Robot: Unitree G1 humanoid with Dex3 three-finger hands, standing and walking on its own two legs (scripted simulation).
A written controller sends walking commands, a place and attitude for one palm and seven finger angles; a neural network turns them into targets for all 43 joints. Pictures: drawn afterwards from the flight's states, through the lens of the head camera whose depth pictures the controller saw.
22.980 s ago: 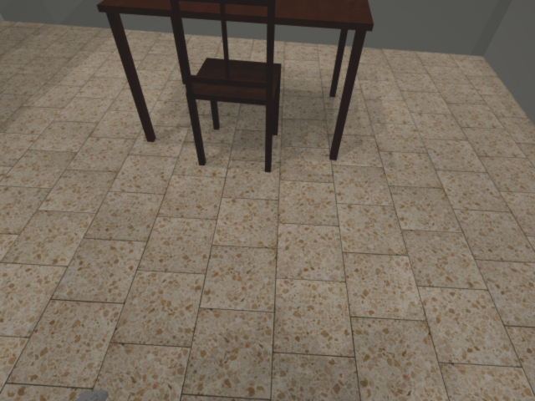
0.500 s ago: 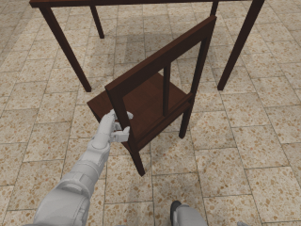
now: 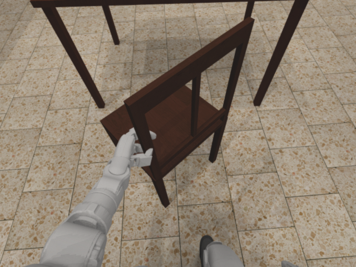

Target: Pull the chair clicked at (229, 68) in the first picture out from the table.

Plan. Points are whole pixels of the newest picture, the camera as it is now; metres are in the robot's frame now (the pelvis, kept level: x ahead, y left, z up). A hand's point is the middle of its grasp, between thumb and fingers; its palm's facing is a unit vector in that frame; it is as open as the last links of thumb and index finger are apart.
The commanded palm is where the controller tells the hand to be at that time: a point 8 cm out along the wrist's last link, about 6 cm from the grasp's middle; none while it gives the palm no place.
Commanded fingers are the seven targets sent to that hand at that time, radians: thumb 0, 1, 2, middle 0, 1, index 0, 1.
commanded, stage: step backward, pulling the chair out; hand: left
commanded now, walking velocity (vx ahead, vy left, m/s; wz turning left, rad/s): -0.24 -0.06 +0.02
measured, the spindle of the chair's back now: (194, 109) +0.54 -0.05 -0.07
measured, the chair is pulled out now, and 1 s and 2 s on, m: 0.45 0.45 0.45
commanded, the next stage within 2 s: stop walking, hand still on the chair in 1.52 s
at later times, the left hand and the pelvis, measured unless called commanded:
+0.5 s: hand (147, 155) +0.38 +0.08 -0.05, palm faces -0.15 -0.96 -0.23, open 6.4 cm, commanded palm +0.38 +0.14 -0.03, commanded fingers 0.00 0.90 0.90 -0.50 -1.45 -0.50 -1.45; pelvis +0.00 +0.00 +0.00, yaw +0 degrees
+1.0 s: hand (147, 155) +0.38 +0.08 -0.05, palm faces -0.14 -0.96 -0.23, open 6.4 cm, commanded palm +0.38 +0.14 -0.04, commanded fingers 0.00 0.90 0.90 -0.50 -1.45 -0.50 -1.45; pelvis +0.00 +0.00 +0.00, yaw +0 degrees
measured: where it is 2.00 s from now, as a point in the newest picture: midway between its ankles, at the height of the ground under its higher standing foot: outside the picture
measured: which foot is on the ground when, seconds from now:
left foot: down 0.00-1.00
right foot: down 0.00-1.00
